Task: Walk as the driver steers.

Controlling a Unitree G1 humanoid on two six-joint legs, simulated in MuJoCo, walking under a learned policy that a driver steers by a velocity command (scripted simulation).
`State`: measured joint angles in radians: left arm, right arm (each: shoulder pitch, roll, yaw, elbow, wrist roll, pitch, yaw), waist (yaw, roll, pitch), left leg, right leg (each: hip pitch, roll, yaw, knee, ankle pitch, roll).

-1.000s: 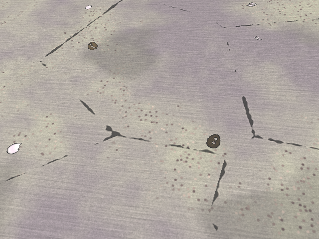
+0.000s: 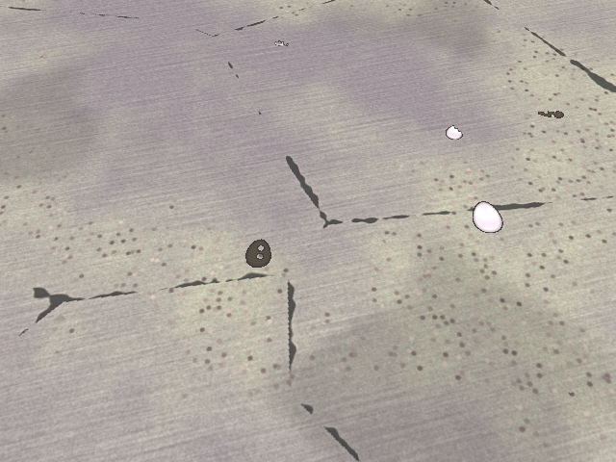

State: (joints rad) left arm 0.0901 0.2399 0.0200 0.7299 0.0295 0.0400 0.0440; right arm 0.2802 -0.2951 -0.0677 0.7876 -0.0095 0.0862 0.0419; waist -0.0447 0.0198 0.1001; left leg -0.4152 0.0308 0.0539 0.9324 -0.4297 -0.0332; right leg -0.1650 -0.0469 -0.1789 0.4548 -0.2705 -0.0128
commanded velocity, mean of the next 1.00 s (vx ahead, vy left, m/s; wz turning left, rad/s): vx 0.74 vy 0.00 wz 0.05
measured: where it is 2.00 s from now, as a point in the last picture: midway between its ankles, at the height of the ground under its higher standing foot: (282, 126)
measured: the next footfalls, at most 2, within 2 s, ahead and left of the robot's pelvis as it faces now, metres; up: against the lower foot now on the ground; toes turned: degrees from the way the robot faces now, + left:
left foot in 0.14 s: +0.02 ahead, +0.11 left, +0.00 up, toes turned +13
right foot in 0.64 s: +0.50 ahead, +0.13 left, +0.00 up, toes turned +15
